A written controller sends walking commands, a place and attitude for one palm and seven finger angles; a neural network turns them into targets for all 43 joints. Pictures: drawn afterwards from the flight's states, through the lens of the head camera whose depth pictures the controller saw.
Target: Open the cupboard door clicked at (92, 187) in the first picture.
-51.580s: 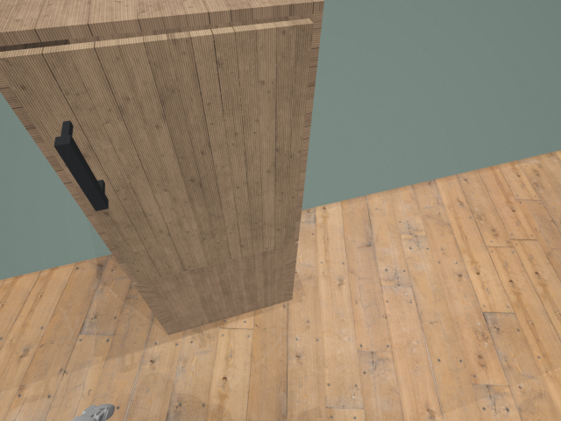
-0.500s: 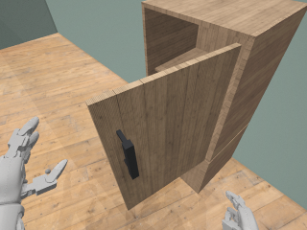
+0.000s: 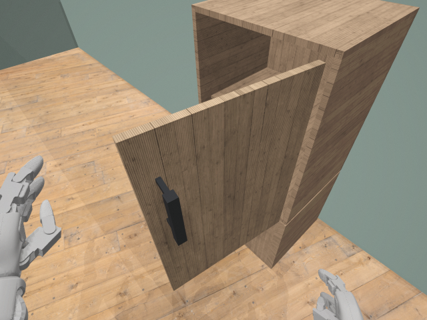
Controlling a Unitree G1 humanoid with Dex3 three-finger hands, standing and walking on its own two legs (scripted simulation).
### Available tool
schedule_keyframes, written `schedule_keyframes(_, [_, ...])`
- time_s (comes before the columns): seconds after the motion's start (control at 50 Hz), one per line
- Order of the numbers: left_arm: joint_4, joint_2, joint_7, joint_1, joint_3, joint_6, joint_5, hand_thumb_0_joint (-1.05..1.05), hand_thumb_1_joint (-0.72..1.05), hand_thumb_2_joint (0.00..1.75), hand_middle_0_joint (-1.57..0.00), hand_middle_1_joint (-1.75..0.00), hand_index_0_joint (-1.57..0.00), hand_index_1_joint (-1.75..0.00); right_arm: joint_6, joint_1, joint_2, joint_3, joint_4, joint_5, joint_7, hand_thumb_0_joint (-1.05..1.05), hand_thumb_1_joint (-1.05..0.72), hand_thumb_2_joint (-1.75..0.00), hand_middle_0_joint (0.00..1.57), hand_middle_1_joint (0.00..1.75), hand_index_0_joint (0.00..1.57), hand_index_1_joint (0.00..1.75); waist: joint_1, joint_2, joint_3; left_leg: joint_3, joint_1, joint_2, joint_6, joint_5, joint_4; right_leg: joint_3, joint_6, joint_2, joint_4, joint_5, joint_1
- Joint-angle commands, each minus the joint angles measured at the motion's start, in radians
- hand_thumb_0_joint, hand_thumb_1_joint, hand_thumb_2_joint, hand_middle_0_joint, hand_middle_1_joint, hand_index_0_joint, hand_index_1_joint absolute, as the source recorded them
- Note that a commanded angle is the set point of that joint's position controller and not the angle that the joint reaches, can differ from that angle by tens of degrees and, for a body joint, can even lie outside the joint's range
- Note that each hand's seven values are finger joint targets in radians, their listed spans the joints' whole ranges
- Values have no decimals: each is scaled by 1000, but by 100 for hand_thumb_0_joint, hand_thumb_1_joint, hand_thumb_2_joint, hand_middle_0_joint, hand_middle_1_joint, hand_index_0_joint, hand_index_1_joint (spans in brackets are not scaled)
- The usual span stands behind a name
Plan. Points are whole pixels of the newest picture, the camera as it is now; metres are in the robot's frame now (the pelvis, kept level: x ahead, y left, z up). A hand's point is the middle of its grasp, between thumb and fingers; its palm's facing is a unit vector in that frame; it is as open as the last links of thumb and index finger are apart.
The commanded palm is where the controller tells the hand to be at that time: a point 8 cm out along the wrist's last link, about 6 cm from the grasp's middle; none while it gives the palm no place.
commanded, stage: draw the hand back to the body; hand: left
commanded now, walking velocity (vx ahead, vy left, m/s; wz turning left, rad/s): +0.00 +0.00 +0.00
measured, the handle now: (171, 212) +0.28 +0.12 +0.08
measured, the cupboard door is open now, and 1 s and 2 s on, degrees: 81 81 81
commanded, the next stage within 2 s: step back with the hand held close in 0.02 s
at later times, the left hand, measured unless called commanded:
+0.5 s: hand (50, 243) +0.17 +0.26 +0.14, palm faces +0.29 -0.80 -0.53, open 7.4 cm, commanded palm +0.11 +0.31 +0.17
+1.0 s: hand out of the picture +0.08 +0.29 +0.14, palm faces +0.41 -0.79 -0.46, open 7.4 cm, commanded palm +0.01 +0.33 +0.17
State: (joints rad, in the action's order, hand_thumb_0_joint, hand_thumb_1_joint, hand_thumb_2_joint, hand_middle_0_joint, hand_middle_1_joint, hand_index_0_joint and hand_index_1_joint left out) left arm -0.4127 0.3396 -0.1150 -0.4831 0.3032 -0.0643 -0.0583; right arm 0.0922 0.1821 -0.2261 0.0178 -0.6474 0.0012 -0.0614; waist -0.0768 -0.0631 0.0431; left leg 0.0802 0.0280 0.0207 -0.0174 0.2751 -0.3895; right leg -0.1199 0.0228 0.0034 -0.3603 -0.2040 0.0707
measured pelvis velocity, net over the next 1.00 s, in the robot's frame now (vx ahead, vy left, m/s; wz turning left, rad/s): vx -0.12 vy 0.03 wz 0.04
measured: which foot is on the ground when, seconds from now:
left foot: down 0.00-1.00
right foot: down 0.00-0.94, up 0.96-1.00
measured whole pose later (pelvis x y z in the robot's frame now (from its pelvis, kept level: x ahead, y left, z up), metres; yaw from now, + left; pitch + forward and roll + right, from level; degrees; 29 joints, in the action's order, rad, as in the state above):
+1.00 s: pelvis -0.12 +0.03 -0.02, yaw +2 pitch -1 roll -2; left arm -0.58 0.43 -0.15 -0.53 0.42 -0.20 -0.01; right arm 0.07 0.19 -0.20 0.00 -0.58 0.01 -0.08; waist 0.00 0.04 0.09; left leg 0.05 0.41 -0.01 -0.08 0.21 -0.65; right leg -0.01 -0.02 0.00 -0.85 -0.34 0.47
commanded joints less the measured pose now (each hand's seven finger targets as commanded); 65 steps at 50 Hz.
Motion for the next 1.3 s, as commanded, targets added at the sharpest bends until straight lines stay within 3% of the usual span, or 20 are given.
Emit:
schedule_keyframes(0.0, [-200, 174, -23, 101, 121, -73, 5, 0, 90, 90, -20, -30, -20, -30, 65, -139, -106, -36, 155, -1, -13, 0, -90, -90, 20, 30, 20, 30, 3, -37, -54, -79, 58, 4, -4, -252, 53, 101, 7, 17, 57, 147, -37])
schedule_keyframes(0.1, [-183, 180, -23, 85, 129, -78, 4, 0, 90, 90, -20, -30, -20, -30, 72, -140, -107, -39, 152, 1, -13, 0, -90, -90, 20, 30, 20, 30, -2, 11, -62, -81, 56, 6, -7, -235, 58, 97, 5, 15, 59, 128, -40])
schedule_keyframes(0.14, [-239, 327, -28, 242, 274, -122, -5, 0, 90, 90, -20, -30, -20, -30, 52, -112, -116, -30, 197, -16, -16, 0, -90, -90, 20, 30, 20, 30, 50, 56, 31, -103, 144, 26, -25, -137, 40, 193, 1, 69, 114, 139, 88])
schedule_keyframes(0.18, [-131, 218, -8, 92, 180, -113, 3, 0, 90, 90, -20, -30, -20, -30, 24, -117, -102, -37, 184, -10, -15, 0, -90, -90, 20, 30, 20, 30, 54, 137, 10, -95, 118, 20, -28, -121, -7, 195, -2, 103, 136, 105, 128])
schedule_keyframes(0.3, [-255, 221, -14, -21, 177, -138, 10, 0, 90, 90, -20, -30, -20, -30, 2, -112, -124, -51, 212, -3, -22, 0, -90, -90, 20, 30, 20, 30, 53, -43, -177, -104, 140, 53, -19, -290, -10, 153, 0, 112, -12, 301, 29])
schedule_keyframes(0.46, [-331, 272, -35, -114, 263, -145, 6, 0, 90, 90, -20, -30, -20, -30, -24, -107, -107, -72, 258, -13, -33, 0, -90, -90, 20, 30, 20, 30, 57, 43, -235, -137, 233, 83, -18, -362, -40, 160, -8, 104, -149, 429, 29])
schedule_keyframes(0.58, [-310, 242, -38, -91, 253, -156, 22, 0, 90, 90, -20, -30, -20, -30, -10, -100, -129, -74, 263, -9, -32, 0, -90, -90, 20, 30, 20, 30, 50, -74, -136, -193, 456, 164, -65, -123, 86, 131, -30, 43, -296, 125, 6])
schedule_keyframes(0.66, [-284, 230, -39, -49, 248, -167, 40, 0, 90, 90, -20, -30, -20, -30, 4, -85, -134, -77, 265, -12, -30, 0, -90, -90, 20, 30, 20, 30, 61, -17, -81, -211, 604, 171, -93, 160, 95, 161, -30, 40, -321, 101, -30])
schedule_keyframes(0.78, [-338, 254, -45, 14, 231, -181, 37, 0, 90, 90, -20, -30, -20, -30, 13, -46, -108, -73, 237, -8, -18, 0, -90, -90, 20, 30, 20, 30, 81, 210, -99, -102, 338, -4, -26, 205, -306, 402, 63, 234, 50, -224, 344])
schedule_keyframes(0.82, [-364, 255, -56, 10, 225, -183, 31, 0, 90, 90, -20, -30, -20, -30, 14, -49, -91, -61, 212, -3, -15, 0, -90, -90, 20, 30, 20, 30, 79, 227, -143, -90, 226, -13, -12, 147, -417, 377, 97, 293, 86, -192, 406])
schedule_keyframes(0.86, [-377, 271, -64, -13, 250, -183, 32, 0, 90, 90, -20, -30, -20, -30, 18, -58, -94, -55, 219, -3, -18, 0, -90, -90, 20, 30, 20, 30, 82, 177, -154, -104, 209, 8, -19, 96, -239, 282, 58, 242, -15, -114, 375])
schedule_keyframes(0.88, [-395, 270, -65, -26, 256, -188, 28, 0, 90, 90, -20, -30, -20, -30, 20, -72, -109, -60, 227, -3, -24, 0, -90, -90, 20, 30, 20, 30, 81, 55, -131, -167, 254, 47, -36, 105, -98, 232, 24, 170, -105, -130, 362])
schedule_keyframes(0.92, [-442, 271, -70, -40, 292, -214, 41, 0, 90, 90, -20, -30, -20, -30, 37, -92, -132, -68, 242, 8, -35, 0, -90, -90, 20, 30, 20, 30, 66, -325, -134, -453, 531, 284, -110, 290, 219, 113, -41, -14, -531, -176, 161])
schedule_keyframes(0.94, [-443, 283, -72, -12, 297, -221, 53, 0, 90, 90, -20, -30, -20, -30, 52, -85, -108, -67, 229, 20, -32, 0, -90, -90, 20, 30, 20, 30, 80, -301, -107, -502, 627, 342, -152, 385, 309, 162, -39, -41, -771, -239, 132])
schedule_keyframes(0.96, [-433, 284, -74, 26, 301, -227, 60, 0, 90, 90, -20, -30, -20, -30, 61, -82, -106, -73, 216, 18, -27, 0, -90, -90, 20, 30, 20, 30, 83, -222, -84, -478, 664, 355, -169, 407, 309, 189, -37, -39, -875, -241, 136])
schedule_keyframes(1.0, [-401, 294, -79, 11, 309, -221, 43, 0, 90, 90, -20, -30, -20, -30, 77, -69, -100, -85, 200, 8, -24, 0, -90, -90, 20, 30, 20, 30, 74, -51, -106, -378, 416, 289, -153, 74, 162, 179, -36, -22, -760, -269, 296])
schedule_keyframes(1.1, [-349, 184, -60, -68, 195, -181, 18, 0, 90, 90, -20, -30, -20, -30, 103, -37, -99, -78, 153, 5, -3, 0, -90, -90, 20, 30, 20, 30, 81, -179, -172, -273, 134, 224, -89, -138, 196, 90, -36, -43, -453, -318, 294])
schedule_keyframes(1.2, [-385, 250, -46, -48, 216, -175, -1, 0, 90, 90, -20, -30, -20, -30, 100, -52, -110, -74, 149, 10, 7, 0, -90, -90, 20, 30, 20, 30, 57, -194, -271, -193, 28, 168, -31, -291, 194, 42, -12, -73, -118, -226, 160])
schedule_keyframes(1.24, [-420, 289, -33, -57, 247, -189, -21, 0, 90, 90, -20, -30, -20, -30, 82, -71, -100, -68, 160, 8, 9, 0, -90, -90, 20, 30, 20, 30, 42, -138, -308, -165, -2, 157, -2, -372, 139, 49, -2, -56, 35, -107, 108])
schedule_keyframes(1.28, [-429, 347, -22, -78, 295, -212, -38, 0, 90, 90, -20, -30, -20, -30, 55, -89, -79, -58, 169, 2, 6, 0, -90, -90, 20, 30, 20, 30, 45, 47, -265, -86, -4, 88, 21, -211, -55, 166, 39, 101, 157, 59, 213])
